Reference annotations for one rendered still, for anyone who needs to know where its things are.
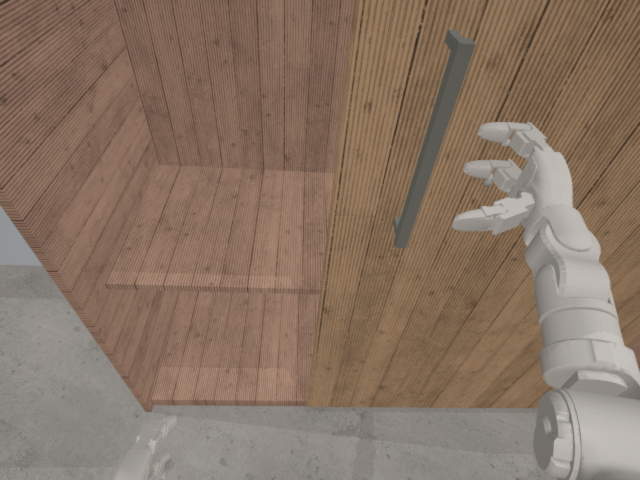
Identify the right robot forearm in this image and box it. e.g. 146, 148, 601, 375
523, 205, 640, 400

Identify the handle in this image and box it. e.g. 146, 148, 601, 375
393, 29, 476, 248

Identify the robot left hand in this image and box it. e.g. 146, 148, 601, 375
111, 415, 182, 480

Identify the right robot upper arm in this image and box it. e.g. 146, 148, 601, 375
533, 388, 640, 480

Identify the robot right hand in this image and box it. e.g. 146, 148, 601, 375
452, 122, 573, 235

